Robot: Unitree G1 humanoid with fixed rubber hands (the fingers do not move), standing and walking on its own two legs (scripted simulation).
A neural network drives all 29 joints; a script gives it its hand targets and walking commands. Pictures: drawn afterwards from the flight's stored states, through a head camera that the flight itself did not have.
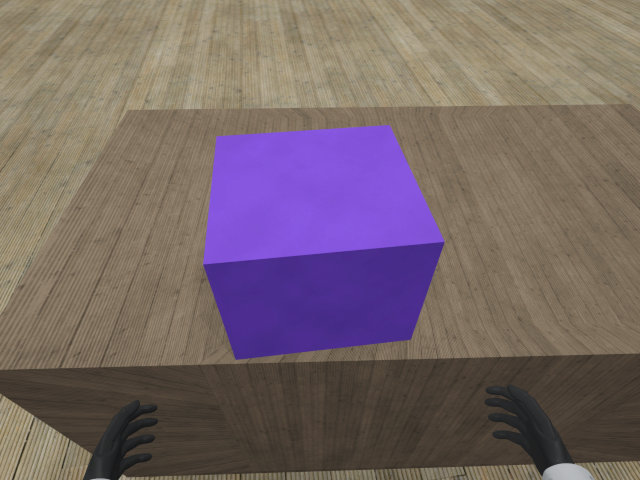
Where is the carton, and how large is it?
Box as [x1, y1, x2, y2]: [203, 125, 444, 359]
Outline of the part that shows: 389,125 216,136 203,265 236,359 410,339 444,241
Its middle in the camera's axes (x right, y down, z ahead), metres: -0.01 +0.00 +0.62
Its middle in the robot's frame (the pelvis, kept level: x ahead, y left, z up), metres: +0.47 +0.02 +0.02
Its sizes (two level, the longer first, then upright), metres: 0.278 0.262 0.231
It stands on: a pedestal, 0.68 m high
